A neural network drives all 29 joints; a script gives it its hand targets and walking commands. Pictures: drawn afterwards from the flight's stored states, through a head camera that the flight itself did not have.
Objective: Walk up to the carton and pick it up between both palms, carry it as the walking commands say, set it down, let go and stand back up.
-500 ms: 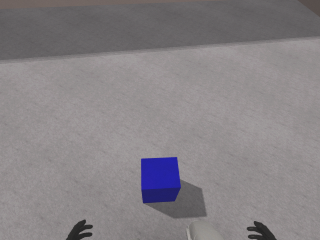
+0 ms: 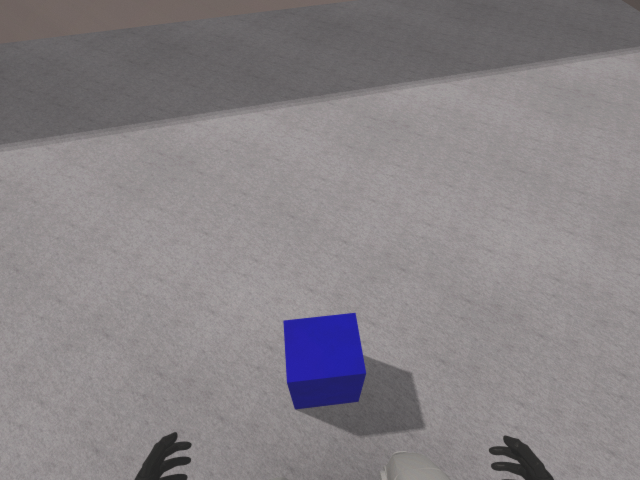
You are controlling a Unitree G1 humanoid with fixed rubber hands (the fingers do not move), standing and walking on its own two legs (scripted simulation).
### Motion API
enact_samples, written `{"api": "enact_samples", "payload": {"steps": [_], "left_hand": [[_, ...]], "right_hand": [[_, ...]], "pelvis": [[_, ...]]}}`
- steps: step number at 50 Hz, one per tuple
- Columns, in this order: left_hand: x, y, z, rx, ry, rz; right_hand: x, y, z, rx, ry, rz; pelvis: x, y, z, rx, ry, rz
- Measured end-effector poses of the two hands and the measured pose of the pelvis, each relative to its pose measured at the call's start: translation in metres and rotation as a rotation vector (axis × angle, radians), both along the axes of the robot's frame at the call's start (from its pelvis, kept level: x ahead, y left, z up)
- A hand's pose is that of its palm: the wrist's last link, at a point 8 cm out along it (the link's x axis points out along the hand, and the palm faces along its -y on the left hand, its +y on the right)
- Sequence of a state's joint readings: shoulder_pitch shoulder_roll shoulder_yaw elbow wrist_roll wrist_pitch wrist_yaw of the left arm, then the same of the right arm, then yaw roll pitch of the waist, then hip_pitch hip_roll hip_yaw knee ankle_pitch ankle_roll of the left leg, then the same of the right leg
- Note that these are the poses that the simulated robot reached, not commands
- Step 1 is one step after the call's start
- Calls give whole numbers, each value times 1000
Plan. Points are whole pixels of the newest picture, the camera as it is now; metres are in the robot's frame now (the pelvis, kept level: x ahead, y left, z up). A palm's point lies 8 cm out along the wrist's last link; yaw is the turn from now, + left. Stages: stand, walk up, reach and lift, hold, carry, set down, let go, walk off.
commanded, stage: walk up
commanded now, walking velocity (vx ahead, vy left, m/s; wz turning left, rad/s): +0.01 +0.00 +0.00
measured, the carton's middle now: (323, 363) +0.44 +0.02 -0.61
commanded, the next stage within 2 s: stand in 1.98 s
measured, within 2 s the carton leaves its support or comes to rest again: neither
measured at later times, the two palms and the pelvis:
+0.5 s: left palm out of the picture +0.08 +0.29 -0.12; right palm out of the picture +0.07 -0.20 -0.09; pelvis -0.02 +0.05 +0.01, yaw +1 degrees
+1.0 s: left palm out of the picture +0.08 +0.28 -0.10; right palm out of the picture +0.05 -0.21 -0.11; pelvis -0.03 +0.03 +0.00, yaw +0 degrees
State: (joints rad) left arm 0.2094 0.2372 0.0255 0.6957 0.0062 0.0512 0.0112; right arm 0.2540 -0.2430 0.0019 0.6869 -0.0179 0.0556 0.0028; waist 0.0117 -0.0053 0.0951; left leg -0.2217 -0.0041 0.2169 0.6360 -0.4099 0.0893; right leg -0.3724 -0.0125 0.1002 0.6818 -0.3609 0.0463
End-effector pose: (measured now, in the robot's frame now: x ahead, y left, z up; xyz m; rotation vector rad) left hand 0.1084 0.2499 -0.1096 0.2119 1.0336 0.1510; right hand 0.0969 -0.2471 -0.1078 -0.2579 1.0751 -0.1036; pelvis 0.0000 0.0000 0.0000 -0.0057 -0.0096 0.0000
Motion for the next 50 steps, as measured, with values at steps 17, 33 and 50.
{"api": "enact_samples", "payload": {"steps": [17,33,50], "left_hand": [[-39,33,2,56,24,52],[-23,43,-8,-56,4,-1],[-31,33,9,1,-16,-19]], "right_hand": [[4,28,-5,29,-17,39],[-37,43,14,-48,3,-10],[-51,33,-6,21,5,-28]], "pelvis": [[-16,23,-2,25,-8,30],[-22,48,3,-15,-17,6],[-27,32,0,15,-31,-8]]}}
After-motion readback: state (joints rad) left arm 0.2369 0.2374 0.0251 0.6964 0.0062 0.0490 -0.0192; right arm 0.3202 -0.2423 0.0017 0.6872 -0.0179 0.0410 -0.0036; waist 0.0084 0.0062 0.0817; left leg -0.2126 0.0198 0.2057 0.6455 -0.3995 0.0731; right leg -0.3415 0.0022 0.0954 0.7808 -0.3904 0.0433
